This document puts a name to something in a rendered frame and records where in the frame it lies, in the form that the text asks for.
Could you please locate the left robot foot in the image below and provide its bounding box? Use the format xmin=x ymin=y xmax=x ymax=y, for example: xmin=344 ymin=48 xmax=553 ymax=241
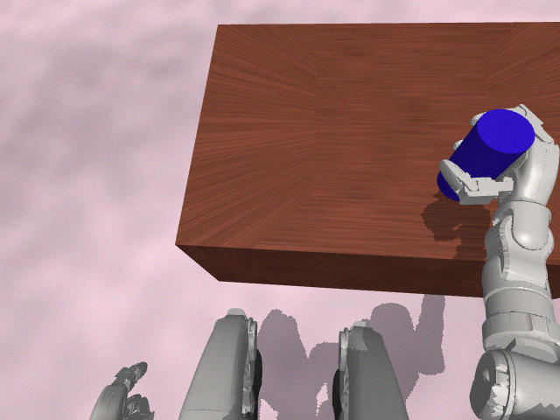
xmin=242 ymin=349 xmax=263 ymax=420

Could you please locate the right robot hand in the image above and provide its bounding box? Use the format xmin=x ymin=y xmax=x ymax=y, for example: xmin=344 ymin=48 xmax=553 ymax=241
xmin=438 ymin=104 xmax=560 ymax=208

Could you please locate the left robot hand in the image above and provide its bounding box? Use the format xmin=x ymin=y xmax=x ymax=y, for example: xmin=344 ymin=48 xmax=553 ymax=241
xmin=89 ymin=362 xmax=155 ymax=420

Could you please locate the right robot arm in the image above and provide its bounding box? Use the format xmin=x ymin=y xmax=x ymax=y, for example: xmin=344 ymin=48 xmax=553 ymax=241
xmin=469 ymin=200 xmax=560 ymax=420

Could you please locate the can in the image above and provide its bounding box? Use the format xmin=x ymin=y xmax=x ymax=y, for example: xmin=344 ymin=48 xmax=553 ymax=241
xmin=437 ymin=109 xmax=535 ymax=201

